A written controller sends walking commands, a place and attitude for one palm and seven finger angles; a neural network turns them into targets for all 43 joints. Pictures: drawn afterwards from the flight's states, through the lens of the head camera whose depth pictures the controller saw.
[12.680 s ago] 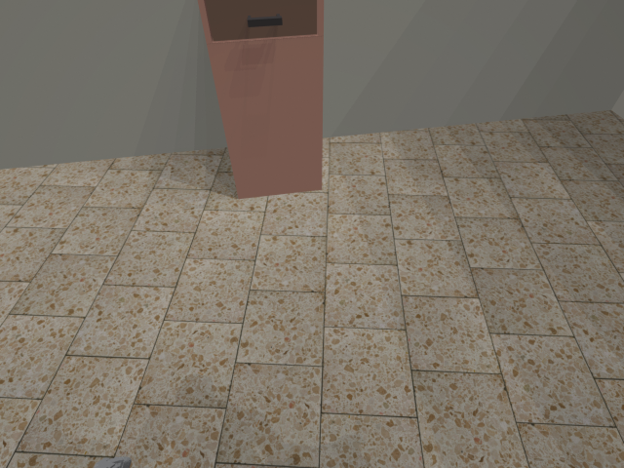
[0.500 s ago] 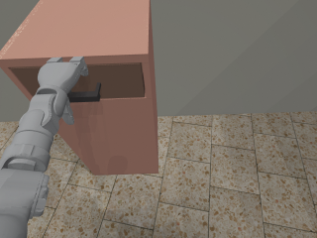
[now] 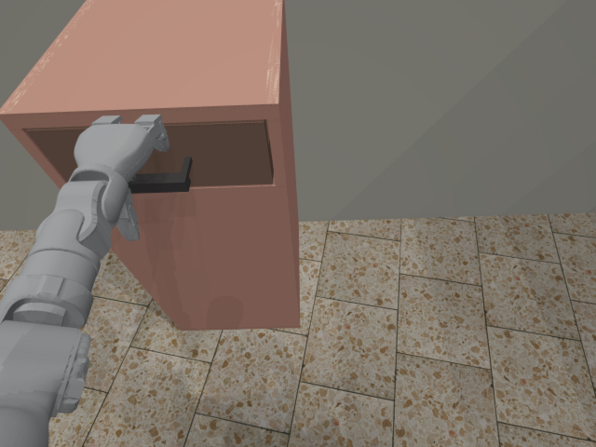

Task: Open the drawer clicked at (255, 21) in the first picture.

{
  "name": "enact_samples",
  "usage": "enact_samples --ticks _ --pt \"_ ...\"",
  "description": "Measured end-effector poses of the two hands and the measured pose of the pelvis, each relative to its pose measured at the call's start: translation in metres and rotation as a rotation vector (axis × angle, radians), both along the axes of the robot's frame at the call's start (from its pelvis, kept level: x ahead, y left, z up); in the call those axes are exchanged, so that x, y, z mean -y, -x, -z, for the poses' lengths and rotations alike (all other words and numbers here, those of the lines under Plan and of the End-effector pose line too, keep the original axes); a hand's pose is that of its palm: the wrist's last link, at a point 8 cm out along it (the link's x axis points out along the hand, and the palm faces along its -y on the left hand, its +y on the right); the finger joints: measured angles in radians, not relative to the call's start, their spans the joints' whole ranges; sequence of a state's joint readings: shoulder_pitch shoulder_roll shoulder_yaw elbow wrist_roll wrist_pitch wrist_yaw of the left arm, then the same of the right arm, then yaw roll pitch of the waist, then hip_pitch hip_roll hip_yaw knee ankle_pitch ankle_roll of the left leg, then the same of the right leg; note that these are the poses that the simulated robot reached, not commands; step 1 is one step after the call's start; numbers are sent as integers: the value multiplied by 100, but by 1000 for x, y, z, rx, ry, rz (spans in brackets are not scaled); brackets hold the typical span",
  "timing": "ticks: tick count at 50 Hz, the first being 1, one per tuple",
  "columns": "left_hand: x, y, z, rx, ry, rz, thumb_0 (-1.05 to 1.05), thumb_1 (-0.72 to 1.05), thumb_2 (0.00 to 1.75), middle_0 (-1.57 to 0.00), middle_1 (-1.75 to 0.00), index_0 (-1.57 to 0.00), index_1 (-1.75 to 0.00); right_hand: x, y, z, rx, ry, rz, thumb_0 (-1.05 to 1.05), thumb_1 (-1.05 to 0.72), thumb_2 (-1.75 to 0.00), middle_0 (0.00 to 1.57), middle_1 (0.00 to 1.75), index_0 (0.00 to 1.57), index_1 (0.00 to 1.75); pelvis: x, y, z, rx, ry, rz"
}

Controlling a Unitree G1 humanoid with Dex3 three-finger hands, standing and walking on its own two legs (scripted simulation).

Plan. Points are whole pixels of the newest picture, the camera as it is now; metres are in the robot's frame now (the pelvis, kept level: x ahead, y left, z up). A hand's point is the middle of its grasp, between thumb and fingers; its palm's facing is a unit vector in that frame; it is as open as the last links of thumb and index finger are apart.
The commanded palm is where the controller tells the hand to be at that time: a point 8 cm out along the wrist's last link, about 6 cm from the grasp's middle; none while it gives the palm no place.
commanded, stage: move the hooked fingers above the handle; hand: left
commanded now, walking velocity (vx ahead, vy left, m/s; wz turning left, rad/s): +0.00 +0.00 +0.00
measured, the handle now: (155, 173) +0.52 +0.25 +0.05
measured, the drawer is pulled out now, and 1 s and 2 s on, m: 0.00 0.00 0.00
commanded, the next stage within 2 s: lower the fingers behind the handle in 0.42 s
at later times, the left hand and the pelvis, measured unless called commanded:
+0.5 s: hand (140, 179) +0.46 +0.24 +0.09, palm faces -0.06 +0.00 -1.00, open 13.8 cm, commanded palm +0.45 +0.25 +0.16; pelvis +0.00 +0.01 +0.00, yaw +0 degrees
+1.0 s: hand (146, 193) +0.46 +0.24 +0.07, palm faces -0.05 +0.00 -1.00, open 13.8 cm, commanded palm +0.44 +0.25 +0.13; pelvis +0.00 +0.01 -0.01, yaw +0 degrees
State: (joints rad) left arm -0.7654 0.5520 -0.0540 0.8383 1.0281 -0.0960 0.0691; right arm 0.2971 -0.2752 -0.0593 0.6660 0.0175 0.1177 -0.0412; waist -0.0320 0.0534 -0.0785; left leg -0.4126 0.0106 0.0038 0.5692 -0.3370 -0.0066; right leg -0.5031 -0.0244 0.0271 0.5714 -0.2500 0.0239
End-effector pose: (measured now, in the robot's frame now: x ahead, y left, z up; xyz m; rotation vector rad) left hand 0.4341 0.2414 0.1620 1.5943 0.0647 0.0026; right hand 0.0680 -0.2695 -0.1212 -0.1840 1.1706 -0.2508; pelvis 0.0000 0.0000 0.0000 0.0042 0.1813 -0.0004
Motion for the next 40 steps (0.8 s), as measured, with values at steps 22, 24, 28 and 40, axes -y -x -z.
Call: enact_samples --ticks 22,24,28,40 --pt "-6 -11 9 -21 10 5 0 -48 30 -32 -120 -32 -120 -2 19 2 -54 13 25 1 -91 -89 20 30 20 30 -4 -2 2 -23 3 6" --pt "-2 -11 11 -24 18 32 0 -48 30 -32 -120 -32 -120 -3 19 1 -59 16 26 1 -91 -89 20 30 20 30 -5 -3 2 -22 4 5" --pt "4 -13 15 -6 33 65 0 -49 30 -32 -120 -32 -120 -4 18 1 -57 18 27 1 -91 -89 20 30 20 30 -7 -3 3 -26 4 7" --pt "-3 -12 30 -13 14 -1 0 -48 30 -32 -120 -32 -120 -10 6 4 -32 -8 16 1 -91 -89 20 30 20 30 -7 -5 4 -39 4 11"
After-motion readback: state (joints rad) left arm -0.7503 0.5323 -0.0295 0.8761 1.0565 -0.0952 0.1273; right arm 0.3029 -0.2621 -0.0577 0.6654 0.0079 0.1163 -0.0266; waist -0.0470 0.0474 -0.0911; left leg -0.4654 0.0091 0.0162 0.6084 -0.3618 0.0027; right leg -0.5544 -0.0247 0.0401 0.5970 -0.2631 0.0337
